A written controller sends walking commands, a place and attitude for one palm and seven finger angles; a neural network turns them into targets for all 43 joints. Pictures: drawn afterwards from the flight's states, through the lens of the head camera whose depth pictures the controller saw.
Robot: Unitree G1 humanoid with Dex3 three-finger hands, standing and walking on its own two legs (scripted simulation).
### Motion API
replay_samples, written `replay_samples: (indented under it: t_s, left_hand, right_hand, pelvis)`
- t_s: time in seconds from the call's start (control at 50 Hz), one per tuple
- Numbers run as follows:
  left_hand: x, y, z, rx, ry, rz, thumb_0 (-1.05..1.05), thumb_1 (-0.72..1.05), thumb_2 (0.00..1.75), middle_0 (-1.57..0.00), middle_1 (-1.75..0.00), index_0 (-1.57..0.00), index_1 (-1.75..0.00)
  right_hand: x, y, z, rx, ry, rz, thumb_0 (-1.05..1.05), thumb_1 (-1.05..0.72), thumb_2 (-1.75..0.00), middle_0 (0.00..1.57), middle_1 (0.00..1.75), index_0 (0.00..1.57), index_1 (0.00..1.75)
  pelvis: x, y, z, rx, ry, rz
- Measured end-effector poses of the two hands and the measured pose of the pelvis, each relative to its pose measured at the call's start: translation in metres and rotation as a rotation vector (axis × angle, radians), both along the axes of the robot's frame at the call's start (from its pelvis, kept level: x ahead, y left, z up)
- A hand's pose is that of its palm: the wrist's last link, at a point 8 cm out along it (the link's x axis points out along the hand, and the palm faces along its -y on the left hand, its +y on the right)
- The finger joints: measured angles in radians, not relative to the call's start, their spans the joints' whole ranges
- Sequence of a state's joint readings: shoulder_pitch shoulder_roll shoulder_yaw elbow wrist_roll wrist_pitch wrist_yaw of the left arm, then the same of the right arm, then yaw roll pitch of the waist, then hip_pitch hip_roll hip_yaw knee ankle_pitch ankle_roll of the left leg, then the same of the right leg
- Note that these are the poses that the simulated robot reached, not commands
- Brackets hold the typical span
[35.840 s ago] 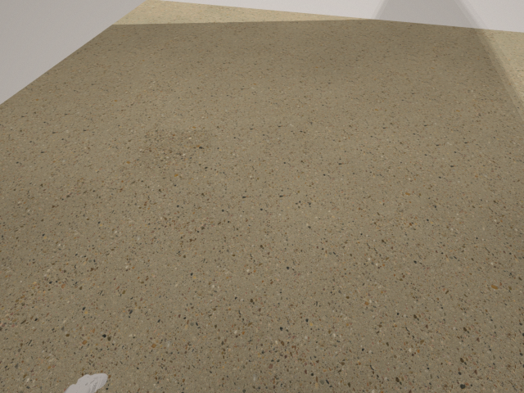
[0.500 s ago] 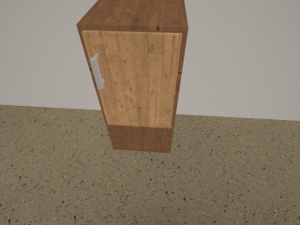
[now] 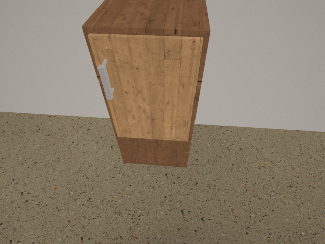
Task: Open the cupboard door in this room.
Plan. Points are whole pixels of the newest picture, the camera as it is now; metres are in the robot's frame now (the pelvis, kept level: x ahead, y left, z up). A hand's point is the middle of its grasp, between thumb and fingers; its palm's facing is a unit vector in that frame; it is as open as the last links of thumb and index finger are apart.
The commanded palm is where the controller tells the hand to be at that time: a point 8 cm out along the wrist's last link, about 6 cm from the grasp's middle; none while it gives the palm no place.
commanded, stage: shuffle to correct the standing spot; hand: left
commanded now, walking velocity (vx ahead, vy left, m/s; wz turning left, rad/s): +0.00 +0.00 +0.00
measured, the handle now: (107, 80) +0.70 +0.27 -0.01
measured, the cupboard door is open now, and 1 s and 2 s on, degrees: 0 0 0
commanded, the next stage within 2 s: come to a stop and stand still in 1.00 s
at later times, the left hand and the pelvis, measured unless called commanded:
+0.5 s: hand out of the picture +0.07 +0.20 -0.19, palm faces +0.03 -0.98 -0.18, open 7.3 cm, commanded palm none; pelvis +0.08 +0.03 -0.01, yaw +0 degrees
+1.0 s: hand (99, 219) +0.22 +0.21 -0.16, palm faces +0.06 -0.97 -0.26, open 7.2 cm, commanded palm none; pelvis +0.19 +0.02 +0.00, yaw +0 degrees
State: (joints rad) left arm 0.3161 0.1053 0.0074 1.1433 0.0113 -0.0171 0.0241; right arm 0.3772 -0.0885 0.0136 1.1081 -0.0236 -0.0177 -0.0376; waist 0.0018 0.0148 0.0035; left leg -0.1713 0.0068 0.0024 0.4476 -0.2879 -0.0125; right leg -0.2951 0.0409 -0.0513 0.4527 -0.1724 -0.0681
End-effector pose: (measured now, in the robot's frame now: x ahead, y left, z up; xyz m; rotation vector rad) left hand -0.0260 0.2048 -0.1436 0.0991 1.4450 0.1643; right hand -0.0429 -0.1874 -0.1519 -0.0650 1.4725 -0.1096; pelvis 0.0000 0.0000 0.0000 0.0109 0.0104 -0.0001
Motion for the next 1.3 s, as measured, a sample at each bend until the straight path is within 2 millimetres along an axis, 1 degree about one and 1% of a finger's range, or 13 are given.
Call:
replay_samples:
  t_s: [0.26,0.44,0.54,0.64,0.7,0.78,0.84,0.9,0.98,1.06,1.12,1.18,1.3]
  left_hand:
    - [0.032,0.013,-0.003,0.004,-0.011,0.004,0.01,0.91,0.90,-0.20,-0.30,-0.20,-0.30]
    - [0.063,0.036,-0.015,-0.012,-0.004,0.022,0.00,0.91,0.90,-0.20,-0.30,-0.20,-0.30]
    - [0.114,0.053,-0.009,0.028,-0.022,-0.038,0.01,0.93,0.90,-0.20,-0.30,-0.20,-0.30]
    - [0.197,0.055,0.002,0.064,-0.153,-0.086,0.01,0.92,0.90,-0.20,-0.30,-0.20,-0.30]
    - [0.242,0.050,0.003,0.092,-0.262,-0.101,0.01,0.92,0.90,-0.20,-0.30,-0.20,-0.30]
    - [0.259,0.043,0.007,0.106,-0.307,-0.060,0.00,0.91,0.90,-0.20,-0.30,-0.20,-0.30]
    - [0.254,0.036,0.011,0.096,-0.249,-0.048,0.00,0.91,0.90,-0.20,-0.30,-0.20,-0.30]
    - [0.247,0.041,0.015,0.107,-0.193,-0.036,-0.01,0.94,0.90,-0.20,-0.30,-0.20,-0.30]
    - [0.238,0.050,0.018,0.099,-0.137,-0.027,-0.01,0.94,0.90,-0.20,-0.30,-0.20,-0.30]
    - [0.231,0.066,0.016,0.099,-0.107,0.006,0.00,0.92,0.90,-0.20,-0.30,-0.20,-0.30]
    - [0.227,0.083,0.009,0.102,-0.084,0.032,0.00,0.91,0.90,-0.20,-0.30,-0.21,-0.30]
    - [0.226,0.102,-0.005,0.108,-0.061,0.048,0.00,0.91,0.90,-0.20,-0.30,-0.20,-0.30]
    - [0.237,0.107,-0.005,0.114,-0.056,0.022,0.00,0.91,0.90,-0.20,-0.30,-0.20,-0.30]
  right_hand:
    - [0.039,0.002,-0.003,-0.016,-0.010,0.020,0.00,-0.91,-0.89,0.20,0.30,0.20,0.30]
    - [0.062,0.009,0.000,-0.068,-0.002,0.018,0.00,-0.91,-0.89,0.20,0.30,0.20,0.30]
    - [0.055,0.021,0.003,-0.049,0.050,-0.020,0.00,-0.91,-0.89,0.20,0.30,0.20,0.30]
    - [0.049,0.026,0.001,0.004,0.171,-0.031,0.00,-0.91,-0.89,0.20,0.30,0.20,0.30]
    - [0.059,0.017,-0.008,0.028,0.218,-0.036,0.01,-0.91,-0.89,0.20,0.30,0.20,0.30]
    - [0.106,-0.006,-0.016,0.005,0.179,-0.004,0.01,-0.91,-0.89,0.20,0.30,0.20,0.30]
    - [0.164,-0.022,-0.011,-0.024,0.064,0.013,0.01,-0.91,-0.89,0.20,0.30,0.20,0.30]
    - [0.222,-0.031,-0.002,-0.047,-0.069,0.027,0.01,-0.91,-0.89,0.20,0.30,0.20,0.30]
    - [0.285,-0.031,0.009,-0.063,-0.199,0.058,0.01,-0.91,-0.89,0.19,0.30,0.20,0.30]
    - [0.333,-0.020,0.017,-0.074,-0.278,0.097,0.00,-0.91,-0.89,0.19,0.30,0.19,0.30]
    - [0.359,-0.007,0.019,-0.087,-0.324,0.119,0.00,-0.91,-0.89,0.19,0.30,0.20,0.30]
    - [0.374,0.006,0.014,-0.107,-0.361,0.134,0.00,-0.91,-0.89,0.20,0.30,0.20,0.30]
    - [0.364,0.032,0.011,-0.069,-0.326,0.125,0.00,-0.91,-0.89,0.20,0.30,0.20,0.30]
  pelvis:
    - [0.030,0.010,-0.003,-0.012,0.002,-0.002]
    - [0.064,0.030,-0.011,-0.008,0.011,-0.002]
    - [0.086,0.032,-0.009,0.000,0.008,-0.003]
    - [0.112,0.026,-0.010,-0.001,0.007,-0.011]
    - [0.133,0.017,-0.020,0.020,-0.006,-0.002]
    - [0.151,0.010,-0.019,0.021,-0.026,0.023]
    - [0.162,0.009,-0.009,0.025,-0.017,0.022]
    - [0.172,0.008,-0.001,0.034,-0.004,0.010]
    - [0.184,0.014,0.004,0.041,0.001,-0.003]
    - [0.196,0.028,0.003,0.042,-0.006,-0.006]
    - [0.204,0.041,-0.001,0.039,-0.013,-0.002]
    - [0.212,0.055,-0.014,0.018,-0.015,0.009]
    - [0.212,0.059,-0.011,0.036,-0.014,-0.004]
